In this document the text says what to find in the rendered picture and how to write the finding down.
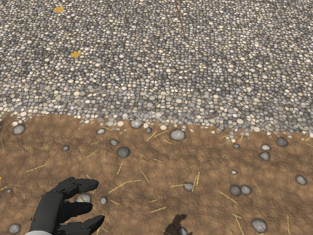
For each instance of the left robot hand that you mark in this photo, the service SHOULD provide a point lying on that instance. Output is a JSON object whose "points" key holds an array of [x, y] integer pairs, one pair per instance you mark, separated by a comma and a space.
{"points": [[54, 209]]}

